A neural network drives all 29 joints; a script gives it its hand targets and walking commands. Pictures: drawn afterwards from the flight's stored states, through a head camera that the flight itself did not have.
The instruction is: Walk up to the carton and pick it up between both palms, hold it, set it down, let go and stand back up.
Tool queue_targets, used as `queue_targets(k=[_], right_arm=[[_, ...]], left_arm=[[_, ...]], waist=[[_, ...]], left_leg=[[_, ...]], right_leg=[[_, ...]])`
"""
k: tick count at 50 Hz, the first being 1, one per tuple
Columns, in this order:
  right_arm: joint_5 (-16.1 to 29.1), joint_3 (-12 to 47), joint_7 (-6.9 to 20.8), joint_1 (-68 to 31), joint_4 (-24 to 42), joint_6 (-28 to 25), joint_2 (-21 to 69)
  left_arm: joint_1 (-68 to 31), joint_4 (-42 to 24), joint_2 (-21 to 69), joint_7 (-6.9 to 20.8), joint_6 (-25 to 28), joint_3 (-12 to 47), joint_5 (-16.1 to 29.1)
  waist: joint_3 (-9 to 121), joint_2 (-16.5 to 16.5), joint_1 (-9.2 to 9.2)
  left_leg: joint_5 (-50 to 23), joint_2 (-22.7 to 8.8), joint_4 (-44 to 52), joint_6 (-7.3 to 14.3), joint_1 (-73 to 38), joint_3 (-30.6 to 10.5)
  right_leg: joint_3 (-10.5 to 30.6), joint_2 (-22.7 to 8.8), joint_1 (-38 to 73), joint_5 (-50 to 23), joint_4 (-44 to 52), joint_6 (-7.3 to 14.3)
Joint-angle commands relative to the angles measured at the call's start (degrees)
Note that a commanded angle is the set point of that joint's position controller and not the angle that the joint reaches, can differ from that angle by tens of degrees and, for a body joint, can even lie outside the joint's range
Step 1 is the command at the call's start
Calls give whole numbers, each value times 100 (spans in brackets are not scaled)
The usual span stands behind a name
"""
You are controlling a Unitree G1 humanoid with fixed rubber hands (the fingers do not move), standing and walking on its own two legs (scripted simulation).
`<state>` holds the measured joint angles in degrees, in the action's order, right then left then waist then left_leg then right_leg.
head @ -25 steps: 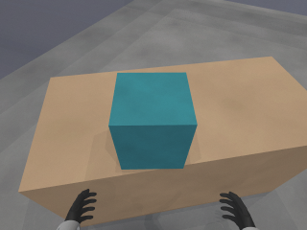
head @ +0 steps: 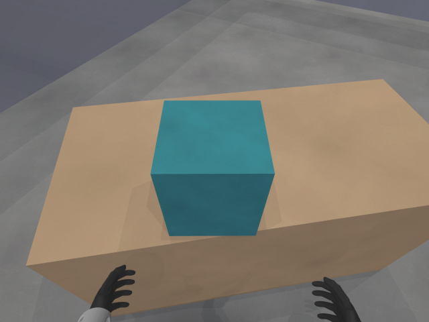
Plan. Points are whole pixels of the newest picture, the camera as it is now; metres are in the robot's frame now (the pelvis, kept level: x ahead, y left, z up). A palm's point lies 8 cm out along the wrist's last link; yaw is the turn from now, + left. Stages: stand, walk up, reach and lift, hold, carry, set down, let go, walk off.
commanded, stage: stand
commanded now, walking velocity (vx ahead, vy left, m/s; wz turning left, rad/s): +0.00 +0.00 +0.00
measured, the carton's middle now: (212, 171) +0.42 +0.02 +0.00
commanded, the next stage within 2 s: none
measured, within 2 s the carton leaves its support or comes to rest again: neither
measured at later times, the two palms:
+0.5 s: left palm out of the picture +0.01 +0.25 -0.13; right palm out of the picture +0.06 -0.22 -0.13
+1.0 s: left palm out of the picture -0.06 +0.22 -0.15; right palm out of the picture +0.01 -0.21 -0.15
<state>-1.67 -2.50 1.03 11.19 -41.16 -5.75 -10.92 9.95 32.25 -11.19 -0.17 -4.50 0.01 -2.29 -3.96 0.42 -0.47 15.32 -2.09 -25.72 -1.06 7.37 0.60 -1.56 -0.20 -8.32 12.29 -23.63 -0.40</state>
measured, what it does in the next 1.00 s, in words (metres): stands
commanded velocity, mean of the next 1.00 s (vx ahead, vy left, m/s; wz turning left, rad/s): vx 0.00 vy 0.00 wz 0.00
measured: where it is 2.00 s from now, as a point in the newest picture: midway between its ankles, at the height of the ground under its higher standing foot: outside the picture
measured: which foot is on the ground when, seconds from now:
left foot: down 0.00-1.00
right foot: down 0.00-1.00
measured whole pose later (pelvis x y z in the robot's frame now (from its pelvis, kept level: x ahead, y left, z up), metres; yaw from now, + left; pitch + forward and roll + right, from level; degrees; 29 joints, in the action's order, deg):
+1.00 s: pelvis -0.01 +0.00 +0.00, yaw +6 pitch -1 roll -1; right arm -0.7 -0.3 -1.2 19.6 -59.6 0.0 -8.5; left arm 20.5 62.2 -7.9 -1.5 -0.2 -1.8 -1.1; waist 0.7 1.1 0.6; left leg 13.8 0.9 -27.6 -0.4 12.9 -5.4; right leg -7.5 -3.2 -11.1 12.9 -25.2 -0.8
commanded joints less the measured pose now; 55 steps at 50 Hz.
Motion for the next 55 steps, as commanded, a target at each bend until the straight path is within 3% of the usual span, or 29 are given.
queue_targets(k=[1,3,6,9,10,12,13,17,19,20,22,25,31,36,39,41,43,47,49,55], right_arm=[[77,-168,53,109,333,542,-662],[81,-156,72,232,265,518,-681],[11,-152,51,323,134,489,-770],[-15,-152,31,488,1,490,-745],[-13,-133,29,561,-52,491,-756],[-7,-130,-20,586,-163,508,-697],[-6,-112,-37,627,-178,503,-666],[-1,-102,-86,838,-370,490,-716],[12,-79,-115,799,-514,494,-617],[37,-84,-129,914,-543,502,-649],[19,-81,-130,862,-596,491,-689],[49,-84,-158,947,-780,499,-694],[65,-35,-197,1071,-1033,538,-592],[96,27,-213,972,-1217,489,-475],[91,35,-234,1093,-1338,468,-484],[85,43,-233,1039,-1421,466,-425],[94,91,-250,1018,-1476,481,-314],[106,92,-256,1217,-1696,499,-333],[99,120,-263,1157,-1750,519,-262],[105,166,-286,1211,-1932,527,-177]], left_arm=[[402,-74,-740,84,491,-388,14],[183,-24,-785,50,479,-395,-25],[264,91,-692,23,514,-373,23],[322,316,-766,-29,538,-386,27],[393,414,-750,-35,539,-379,68],[553,559,-661,-47,539,-363,72],[604,661,-730,-59,537,-384,93],[785,960,-674,-83,543,-392,87],[939,1192,-672,-101,542,-394,82],[925,1246,-727,-106,544,-407,96],[1020,1364,-684,-116,547,-417,114],[1095,1636,-588,-118,540,-391,114],[1148,1999,-396,-130,507,-329,111],[1448,2373,-384,-139,533,-340,118],[1331,2464,-456,-152,564,-358,124],[1407,2604,-299,-161,541,-318,133],[1387,2712,-243,-169,518,-292,125],[1417,2865,-247,-169,488,-292,117],[1433,2925,-236,-161,485,-287,112],[1434,3088,-290,-172,482,-289,146]], waist=[[971,147,229],[929,144,130],[809,-79,188],[594,85,115],[598,-67,118],[577,82,174],[611,-36,133],[455,168,134],[466,171,187],[486,18,136],[366,335,142],[211,47,141],[-99,124,59],[216,262,164],[331,28,138],[172,108,112],[53,-19,168],[-111,147,84],[-156,-75,107],[-175,89,93]], left_leg=[[-1258,-245,12,78,615,-179],[-970,-189,-22,81,1030,-277],[-1104,-202,-32,124,1042,-414],[-1019,-165,-15,147,1115,-534],[-1050,-189,-19,186,1144,-594],[-1049,-158,9,177,1118,-586],[-1071,-198,40,186,1035,-621],[-870,-170,142,207,1278,-731],[-794,-170,204,248,1175,-778],[-836,-166,211,252,1103,-781],[-748,-147,286,250,1197,-800],[-680,-164,321,264,1256,-884],[-188,-110,542,280,1487,-902],[-327,-145,575,301,1285,-965],[-538,-110,521,285,1265,-929],[-497,-102,509,280,1247,-922],[-531,-107,531,272,1386,-910],[-190,-69,633,261,1502,-931],[-295,-90,565,255,1406,-977],[-306,-29,596,236,1467,-914]], right_leg=[[192,-419,210,-1091,-96,-1],[150,-498,365,-890,-154,59],[149,-526,67,-821,-115,112],[150,-519,-111,-480,-61,122],[122,-537,-71,-434,-32,139],[98,-511,-159,-391,18,133],[82,-543,-133,-352,-3,133],[23,-541,-40,-181,46,128],[59,-563,-69,-160,95,155],[22,-554,-146,-148,94,154],[-2,-553,-169,-71,128,90],[1,-580,-162,-68,186,140],[2,-598,-116,144,325,107],[-92,-591,57,3,238,61],[-84,-622,174,-65,246,112],[-79,-604,43,-61,258,96],[-129,-623,74,-32,319,94],[-129,-649,76,122,324,74],[-152,-633,3,202,347,80],[-116,-644,33,188,358,110]])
